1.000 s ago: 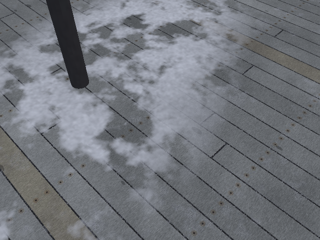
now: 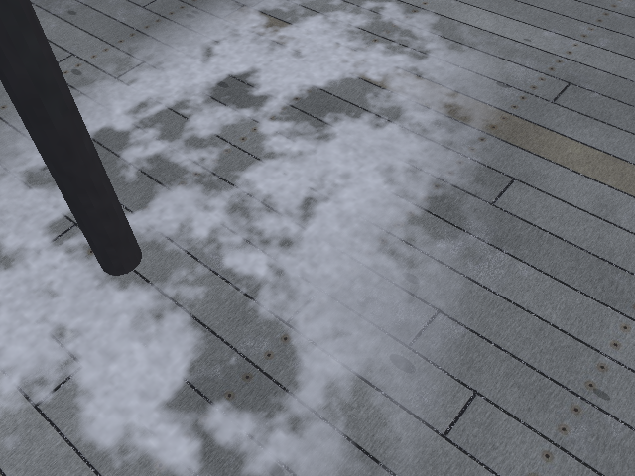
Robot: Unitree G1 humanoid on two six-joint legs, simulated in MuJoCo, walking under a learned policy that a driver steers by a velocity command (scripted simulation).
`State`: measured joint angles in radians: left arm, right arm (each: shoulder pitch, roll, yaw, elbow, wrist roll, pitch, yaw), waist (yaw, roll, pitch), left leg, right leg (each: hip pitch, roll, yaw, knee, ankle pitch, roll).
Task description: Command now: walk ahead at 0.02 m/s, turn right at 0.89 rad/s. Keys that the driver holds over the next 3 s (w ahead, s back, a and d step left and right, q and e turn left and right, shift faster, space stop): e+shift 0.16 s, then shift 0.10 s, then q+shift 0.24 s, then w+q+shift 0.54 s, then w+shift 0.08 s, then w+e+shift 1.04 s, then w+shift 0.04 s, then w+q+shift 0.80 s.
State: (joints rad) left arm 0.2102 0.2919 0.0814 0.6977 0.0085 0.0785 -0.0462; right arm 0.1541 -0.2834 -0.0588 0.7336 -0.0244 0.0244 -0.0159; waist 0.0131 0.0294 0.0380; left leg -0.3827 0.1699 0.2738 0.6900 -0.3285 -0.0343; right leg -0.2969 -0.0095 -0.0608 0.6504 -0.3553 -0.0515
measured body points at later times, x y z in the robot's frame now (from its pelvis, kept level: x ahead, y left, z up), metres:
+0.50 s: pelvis +0.01 +0.00 +0.01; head +0.03 +0.01 +0.46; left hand +0.21 +0.21 -0.10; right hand +0.05 -0.28 -0.10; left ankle +0.04 +0.10 -0.72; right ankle +0.00 -0.08 -0.72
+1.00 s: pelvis +0.12 +0.01 +0.02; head +0.13 +0.00 +0.47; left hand +0.06 +0.31 -0.09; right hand +0.40 -0.18 -0.05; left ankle +0.17 +0.17 -0.62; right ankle +0.01 -0.12 -0.72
